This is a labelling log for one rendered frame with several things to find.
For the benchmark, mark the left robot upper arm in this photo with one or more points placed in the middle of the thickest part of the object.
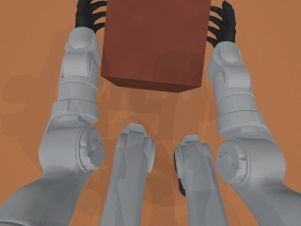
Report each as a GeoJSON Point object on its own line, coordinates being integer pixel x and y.
{"type": "Point", "coordinates": [68, 156]}

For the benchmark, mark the robot left shin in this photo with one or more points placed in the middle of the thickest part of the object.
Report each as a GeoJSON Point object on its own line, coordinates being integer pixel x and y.
{"type": "Point", "coordinates": [123, 136]}

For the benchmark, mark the robot right forearm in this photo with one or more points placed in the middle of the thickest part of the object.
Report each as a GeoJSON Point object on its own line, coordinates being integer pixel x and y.
{"type": "Point", "coordinates": [238, 114]}

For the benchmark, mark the right robot hand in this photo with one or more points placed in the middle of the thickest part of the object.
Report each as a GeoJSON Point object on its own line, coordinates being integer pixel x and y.
{"type": "Point", "coordinates": [226, 31]}

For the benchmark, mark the left robot hand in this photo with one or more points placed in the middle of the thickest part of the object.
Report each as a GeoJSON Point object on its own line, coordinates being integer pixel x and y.
{"type": "Point", "coordinates": [84, 16]}

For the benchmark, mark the robot right shin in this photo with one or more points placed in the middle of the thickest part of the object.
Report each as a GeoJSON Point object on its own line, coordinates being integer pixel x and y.
{"type": "Point", "coordinates": [206, 149]}

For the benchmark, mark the right robot upper arm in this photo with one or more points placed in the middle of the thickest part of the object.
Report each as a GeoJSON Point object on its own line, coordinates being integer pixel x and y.
{"type": "Point", "coordinates": [255, 169]}

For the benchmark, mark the carton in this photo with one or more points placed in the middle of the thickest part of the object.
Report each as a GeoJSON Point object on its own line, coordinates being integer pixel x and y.
{"type": "Point", "coordinates": [155, 44]}

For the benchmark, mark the robot left forearm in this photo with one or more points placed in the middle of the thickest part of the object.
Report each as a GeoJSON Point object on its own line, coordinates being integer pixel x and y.
{"type": "Point", "coordinates": [76, 103]}

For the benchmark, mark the robot shin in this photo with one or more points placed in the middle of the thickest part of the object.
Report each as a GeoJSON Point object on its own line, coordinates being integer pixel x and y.
{"type": "Point", "coordinates": [206, 149]}
{"type": "Point", "coordinates": [123, 136]}

